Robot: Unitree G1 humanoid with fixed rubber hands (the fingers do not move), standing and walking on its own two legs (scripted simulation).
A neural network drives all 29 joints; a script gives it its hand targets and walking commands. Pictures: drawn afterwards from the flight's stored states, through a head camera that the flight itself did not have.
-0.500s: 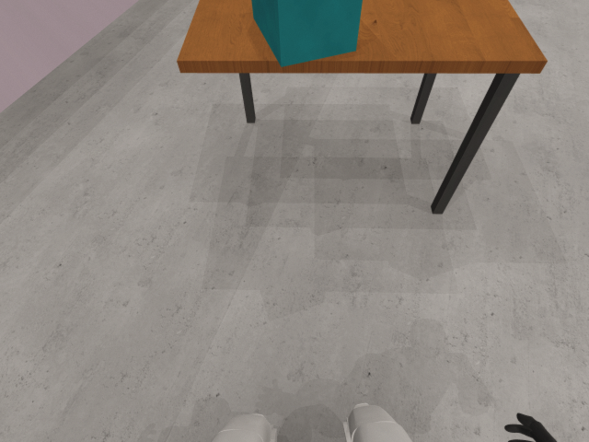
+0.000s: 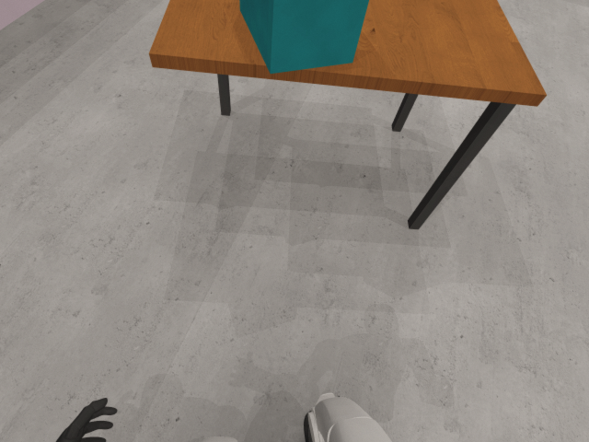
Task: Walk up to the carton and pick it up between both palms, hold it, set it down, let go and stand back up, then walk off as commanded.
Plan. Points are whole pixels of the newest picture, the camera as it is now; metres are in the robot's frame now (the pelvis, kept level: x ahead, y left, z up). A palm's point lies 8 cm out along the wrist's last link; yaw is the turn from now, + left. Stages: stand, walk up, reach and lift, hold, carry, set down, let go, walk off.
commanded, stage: walk off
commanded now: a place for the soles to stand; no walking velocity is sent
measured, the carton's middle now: out of the picture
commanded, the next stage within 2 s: stand in 1.02 s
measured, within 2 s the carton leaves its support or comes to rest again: neither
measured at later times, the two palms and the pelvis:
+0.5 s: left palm (86, 417) +0.16 +0.28 -0.12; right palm (539, 408) +0.15 -0.34 -0.06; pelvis +0.06 -0.02 +0.01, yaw -1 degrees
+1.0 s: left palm out of the picture +0.11 +0.26 -0.11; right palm out of the picture +0.10 -0.36 -0.08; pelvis +0.00 -0.04 +0.00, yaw -1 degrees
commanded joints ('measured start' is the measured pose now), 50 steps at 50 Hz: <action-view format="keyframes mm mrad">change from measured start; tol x32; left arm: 1 279 247 131 4 -33 -26 23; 50 42 196 110 3 -27 25 1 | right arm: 1 -9 -198 -9 -98 22 -9 -43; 50 -217 -244 -36 -89 3 18 3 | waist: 1 106 -60 -422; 50 59 244 -168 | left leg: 1 -416 -75 5 549 -145 32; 8 -327 32 -21 44 -8 2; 15 100 446 -420 -153 1190 336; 25 38 225 -202 -92 972 183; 31 -282 -59 -75 384 -149 5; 42 5 148 -283 -251 488 91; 50 -310 126 -262 -246 246 126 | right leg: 1 613 -346 490 -214 722 -339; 11 285 -122 70 76 892 -88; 15 -173 39 23 424 -358 -23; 26 130 14 -164 -252 107 -10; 29 304 -272 324 -252 608 -158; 39 250 -210 145 -131 547 -160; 44 62 -10 -49 101 -229 -14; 50 253 -33 -61 -82 0 -42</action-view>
